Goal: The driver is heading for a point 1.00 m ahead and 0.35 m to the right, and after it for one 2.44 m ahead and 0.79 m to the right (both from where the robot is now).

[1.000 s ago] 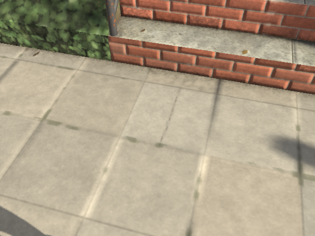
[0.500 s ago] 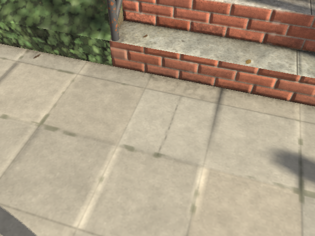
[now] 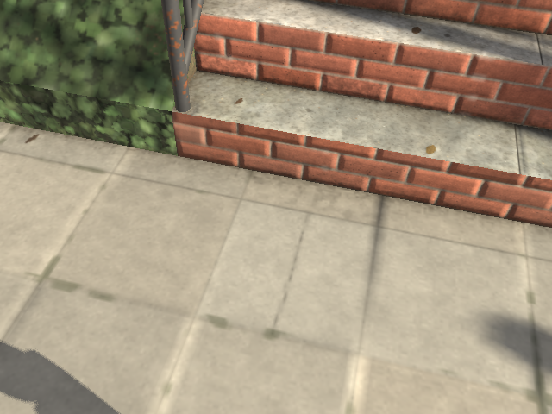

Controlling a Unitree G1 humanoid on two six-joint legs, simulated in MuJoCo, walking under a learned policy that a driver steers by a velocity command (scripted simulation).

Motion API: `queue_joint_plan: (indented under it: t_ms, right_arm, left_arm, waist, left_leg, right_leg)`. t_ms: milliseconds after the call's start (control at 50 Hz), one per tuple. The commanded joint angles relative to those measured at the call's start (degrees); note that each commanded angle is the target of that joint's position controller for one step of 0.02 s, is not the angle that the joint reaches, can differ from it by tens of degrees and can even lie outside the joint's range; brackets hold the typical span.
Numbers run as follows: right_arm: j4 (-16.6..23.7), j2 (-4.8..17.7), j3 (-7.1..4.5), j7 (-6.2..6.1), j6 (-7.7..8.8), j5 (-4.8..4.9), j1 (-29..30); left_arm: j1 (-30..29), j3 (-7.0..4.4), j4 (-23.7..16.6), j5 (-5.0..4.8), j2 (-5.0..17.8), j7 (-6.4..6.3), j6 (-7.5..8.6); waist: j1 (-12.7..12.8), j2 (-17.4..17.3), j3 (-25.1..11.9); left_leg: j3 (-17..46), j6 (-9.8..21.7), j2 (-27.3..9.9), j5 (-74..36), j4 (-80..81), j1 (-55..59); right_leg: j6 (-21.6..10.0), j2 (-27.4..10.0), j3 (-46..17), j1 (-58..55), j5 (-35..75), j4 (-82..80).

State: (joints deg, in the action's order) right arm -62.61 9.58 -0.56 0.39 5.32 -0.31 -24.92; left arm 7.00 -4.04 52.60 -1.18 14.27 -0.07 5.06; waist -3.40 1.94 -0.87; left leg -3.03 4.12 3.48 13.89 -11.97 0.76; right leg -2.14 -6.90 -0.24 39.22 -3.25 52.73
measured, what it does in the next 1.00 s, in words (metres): walks ahead: right foot, then left foot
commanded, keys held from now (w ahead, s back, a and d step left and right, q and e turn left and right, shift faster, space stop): w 0.46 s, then w+e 0.54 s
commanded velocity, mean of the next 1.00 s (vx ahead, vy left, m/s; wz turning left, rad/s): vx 0.49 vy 0.00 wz -0.20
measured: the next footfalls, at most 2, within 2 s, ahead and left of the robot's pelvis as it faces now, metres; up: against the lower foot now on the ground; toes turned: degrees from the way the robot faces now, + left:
right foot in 0.24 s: +0.34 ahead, -0.14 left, +0.00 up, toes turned -2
left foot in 0.76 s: +0.62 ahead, +0.10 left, +0.00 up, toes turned -6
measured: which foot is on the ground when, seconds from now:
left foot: down 0.00-0.24, up 0.26-0.74, down 0.76-1.00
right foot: up 0.00-0.22, down 0.24-0.76, up 0.78-1.00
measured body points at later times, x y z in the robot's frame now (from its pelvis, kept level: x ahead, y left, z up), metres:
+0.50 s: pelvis +0.29 -0.06 +0.00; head +0.30 -0.06 +0.45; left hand +0.30 +0.20 -0.14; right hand +0.41 -0.32 -0.12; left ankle +0.37 +0.12 -0.67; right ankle +0.30 -0.14 -0.75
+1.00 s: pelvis +0.56 +0.00 +0.00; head +0.58 +0.01 +0.45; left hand +0.73 +0.25 -0.13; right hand +0.55 -0.27 -0.13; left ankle +0.58 +0.10 -0.75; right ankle +0.55 -0.16 -0.66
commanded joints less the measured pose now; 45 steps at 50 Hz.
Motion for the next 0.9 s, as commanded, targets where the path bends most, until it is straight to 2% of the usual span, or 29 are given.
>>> queue_joint_plan:
  t_ms: [20, 80, 140, 180, 200, 220, 240, 260, 280, 300, 320, 340, 360, 380, 400, 460, 520, 580, 660, 720, 740, 760, 780, 800, 820, 840, 860, 880, 900]
  right_arm:
    - [2.7, 10.0, -1.64, -1.04, 0.35, 0.11, -1.1]
    - [1.9, 10.1, -1.90, -1.13, 0.22, 0.72, -4.2]
    - [1.4, 10.4, -2.38, -1.24, -0.37, 0.96, -5.0]
    - [2.0, 11.8, -2.94, -1.31, -0.72, 0.75, -3.4]
    - [2.2, 12.6, -3.24, -1.31, -1.04, 0.52, -2.7]
    - [2.7, 12.4, -3.13, -1.21, -1.49, 0.22, -1.3]
    - [4.2, 11.2, -2.45, -0.97, -1.44, -0.26, -0.1]
    - [4.7, 2.6, -0.20, -0.06, -0.23, 0.15, -7.9]
    - [3.7, 5.7, -0.82, 0.40, 1.72, 1.52, -5.8]
    - [6.3, 10.0, -2.06, 0.48, 2.63, 3.06, 0.7]
    - [7.6, 10.9, -2.26, -0.02, 2.92, 3.15, 4.9]
    - [7.8, 10.5, -2.76, -0.65, 2.54, 2.42, 6.4]
    - [7.6, 9.3, -3.07, -1.00, 1.56, 1.81, 4.8]
    - [7.3, 7.7, -3.01, -1.11, 0.63, 1.69, 3.2]
    - [7.3, 6.5, -2.95, -1.24, -0.04, 1.64, 2.6]
    - [9.8, 7.8, -3.48, -1.60, -0.83, 0.97, 8.6]
    - [12.7, 8.0, -3.66, -1.50, -0.26, 0.28, 16.8]
    - [14.3, 7.3, -3.32, -0.93, 0.35, 0.71, 23.3]
    - [16.4, 7.8, -2.90, 0.31, 1.19, 1.42, 29.4]
    - [16.4, 10.7, -3.73, 0.73, 2.15, 1.65, 26.7]
    - [15.3, 12.0, -4.46, 0.56, 2.39, 1.57, 22.2]
    - [13.0, 14.9, -5.80, 0.13, 2.71, 1.12, 13.3]
    - [11.9, 19.6, -6.90, -0.36, 2.69, 0.45, 3.0]
    - [11.0, 22.2, -7.36, 0.08, 2.07, -0.19, 1.3]
    - [12.5, 15.2, -5.60, 0.20, 2.21, -0.23, 4.2]
    - [13.4, 11.9, -4.62, 0.14, 2.26, 0.16, 8.0]
    - [13.8, 10.9, -4.15, 0.29, 2.17, 0.11, 11.8]
    - [13.6, 9.8, -3.91, 0.33, 2.02, -0.05, 14.0]
    - [13.2, 9.4, -3.74, 0.23, 2.03, -0.47, 14.7]
  left_arm:
    - [-8.7, 0.78, -5.4, -0.06, 0.3, 0.59, 0.61]
    - [-13.6, 1.22, -7.1, -0.44, 0.7, 1.48, 0.85]
    - [-16.7, 1.41, -9.0, -0.65, 1.4, 2.66, 1.47]
    - [-13.6, 0.64, -8.8, -0.56, 3.4, 3.02, 1.79]
    - [-8.9, -0.26, -7.7, -0.54, 5.3, 2.84, 1.79]
    - [1.3, -1.66, -4.8, -0.64, 7.8, 2.44, 1.66]
    - [12.9, -2.79, -2.0, 0.00, 11.3, 1.80, 1.36]
    - [19.2, -3.60, -0.4, 1.44, 15.5, 1.75, 1.15]
    - [18.4, -2.11, -0.1, 1.35, 10.7, 1.80, 1.08]
    - [12.1, -1.22, -0.7, 0.59, 8.1, 1.81, 1.28]
    - [5.9, -0.39, -2.1, 0.47, 5.8, 1.95, 1.51]
    - [2.6, 0.12, -2.4, 1.01, 4.2, 2.38, 1.85]
    - [1.2, 0.63, -2.1, 1.50, 2.7, 2.71, 2.16]
    - [1.4, 0.78, -1.4, 1.63, 2.3, 2.97, 2.20]
    - [2.5, 0.70, -0.7, 1.52, 2.7, 2.89, 2.27]
    - [5.7, 0.19, 0.8, 1.62, 5.7, 1.57, 2.26]
    - [10.0, 0.05, 1.6, 1.08, 6.7, 0.42, 1.62]
    - [13.0, -0.28, 1.9, 0.47, 7.8, -0.17, 1.14]
    - [16.6, -0.61, 2.9, -0.27, 7.9, -0.58, 0.37]
    - [15.6, -1.37, 2.4, -0.31, 9.0, -1.05, -0.43]
    - [14.6, -1.33, 1.9, -0.24, 8.7, -1.08, -0.70]
    - [13.7, -0.65, 1.0, 0.15, 6.7, -0.95, -0.72]
    - [13.6, 0.52, -1.2, 1.43, 3.1, -0.86, -0.69]
    - [20.5, 1.66, -2.7, -0.45, -1.8, -0.65, 0.43]
    - [18.6, 0.15, -1.6, -1.64, 5.3, -0.85, 0.79]
    - [14.1, -0.66, -2.7, -1.84, 7.7, -0.90, 0.71]
    - [12.4, -0.75, -2.8, -1.37, 6.8, -1.14, 0.32]
    - [11.5, -1.09, -3.2, -0.71, 6.0, -1.16, -0.09]
    - [11.9, -1.25, -3.5, -0.71, 4.9, -0.83, -0.75]
  waist:
    - [-0.2, -5.3, 7.8]
    - [-1.3, -5.4, 9.2]
    - [-0.6, -5.7, 9.5]
    - [2.3, -7.4, 5.9]
    - [5.1, -9.0, 2.0]
    - [10.2, -9.4, -3.7]
    - [14.6, -6.7, -11.4]
    - [10.2, 9.0, -22.3]
    - [11.4, 8.8, -23.4]
    - [9.8, 7.5, -12.4]
    - [7.6, 1.8, -6.6]
    - [5.3, -1.5, -3.3]
    - [2.9, -0.6, -2.0]
    - [1.8, 1.0, -1.6]
    - [1.3, 1.4, -0.8]
    - [1.6, 1.2, 2.5]
    - [3.8, 0.3, 3.8]
    - [5.7, 0.7, 4.3]
    - [7.3, 1.7, 5.1]
    - [4.5, 3.4, 3.5]
    - [1.9, 3.7, 1.4]
    - [-1.9, 2.2, -4.6]
    - [-5.0, -6.4, -14.9]
    - [-0.6, -25.2, -20.1]
    - [-1.6, -16.7, -15.9]
    - [-1.5, -11.5, -9.4]
    - [0.4, -6.7, -5.9]
    - [1.6, -6.7, -3.0]
    - [2.9, -8.2, -1.8]
  left_leg:
    - [7.6, 6.0, -13.8, -19.4, 6.8, -4.6]
    - [6.7, 6.2, -15.0, -18.3, 6.8, -1.3]
    - [6.2, 5.8, -17.4, -23.7, 3.7, 4.9]
    - [5.3, 4.8, -18.0, -39.7, -2.1, 7.5]
    - [4.8, 4.2, -17.7, -50.3, -8.0, 8.1]
    - [3.1, 2.8, -15.4, -55.9, -19.4, 5.2]
    - [2.3, 1.2, -13.0, -42.8, -36.3, -8.6]
    - [2.9, -2.7, -1.3, -1.4, -60.4, -31.7]
    - [12.4, -1.2, -0.3, 16.6, -68.9, -38.5]
    - [10.8, -0.2, -4.0, 13.6, -70.5, -43.5]
    - [8.9, 0.1, -7.4, 7.6, -67.7, -41.5]
    - [7.9, -0.1, -9.5, 4.0, -64.1, -38.4]
    - [8.2, 0.0, -11.4, 1.9, -61.2, -34.3]
    - [8.1, -0.1, -12.0, 1.3, -59.2, -31.9]
    - [7.5, -0.4, -12.4, 1.2, -57.5, -31.2]
    - [6.7, -2.2, -13.5, -4.8, -49.6, -36.8]
    - [6.2, -3.5, -12.7, -14.0, -37.2, -40.6]
    - [4.9, -4.4, -9.6, -19.6, -25.8, -37.5]
    - [5.2, -4.8, -7.6, -17.6, -18.4, -34.6]
    - [5.6, -3.6, -6.6, -11.8, -14.9, -27.9]
    - [4.7, -2.8, -5.8, -9.5, -13.7, -21.7]
    - [5.9, -0.7, -7.5, -9.2, -14.3, -9.0]
    - [17.6, 2.4, -19.1, -7.1, -15.1, 7.9]
    - [43.2, 10.0, -29.5, 4.2, -7.1, 22.2]
    - [42.6, 8.4, -27.5, 9.7, -4.9, 18.0]
    - [32.3, 5.8, -25.8, 7.1, -4.7, 10.7]
    - [25.5, 4.7, -23.4, 0.8, -3.4, 3.1]
    - [20.5, 4.4, -21.5, -3.0, -1.6, -2.2]
    - [16.2, 4.0, -20.1, -5.4, 0.2, -5.7]
  right_leg:
    - [0.8, 1.3, 1.8, 2.7, 7.0, -11.4]
    - [0.1, 2.6, 2.4, 1.6, 8.6, -17.7]
    - [-1.9, 3.3, 2.2, 1.7, 5.7, -21.6]
    - [-3.7, 5.8, 3.6, -5.4, 1.8, -22.6]
    - [-4.8, 7.9, 4.9, -12.3, 0.0, -22.1]
    - [-6.5, 9.6, 5.8, -25.1, 0.3, -22.9]
    - [-9.9, 1.4, -3.6, -44.9, -0.5, -20.8]
    - [-19.9, -14.5, -33.6, -66.1, -13.8, -26.3]
    - [-19.5, -15.8, -45.3, -65.5, -17.0, -35.3]
    - [-15.8, -13.6, -35.3, -56.4, -15.1, -36.5]
    - [-13.8, -11.5, -26.1, -45.4, -8.7, -38.2]
    - [-12.4, -9.3, -20.2, -36.7, -3.5, -39.9]
    - [-11.3, -6.9, -15.5, -31.1, -1.8, -41.7]
    - [-11.3, -5.8, -13.3, -27.8, -1.7, -43.2]
    - [-11.8, -5.2, -11.5, -25.7, -0.8, -44.5]
    - [-12.6, -4.9, -8.4, -24.2, 0.1, -47.2]
    - [-11.6, -4.0, -8.4, -27.1, 0.7, -47.4]
    - [-10.2, -2.8, -7.1, -28.4, 0.2, -46.4]
    - [-9.7, -4.5, -9.5, -32.3, -2.2, -42.2]
    - [-8.3, -6.3, -12.8, -34.5, -1.5, -37.1]
    - [-7.3, -4.9, -12.5, -34.0, 2.8, -32.7]
    - [-5.6, -1.2, -10.2, -30.3, 6.2, -21.9]
    - [-3.2, 4.2, -5.3, -19.9, -7.1, -2.6]
    - [-1.0, 10.8, -3.3, 0.5, -30.9, 14.1]
    - [-1.4, 7.0, -8.9, 5.4, -29.1, 21.8]
    - [-1.9, 4.7, -8.0, 7.0, -23.3, 22.5]
    - [-1.5, 2.1, -7.0, 4.0, -18.2, 21.1]
    - [-1.2, 0.6, -7.0, 2.3, -14.9, 18.3]
    - [-1.1, -0.9, -6.9, -0.5, -12.9, 16.6]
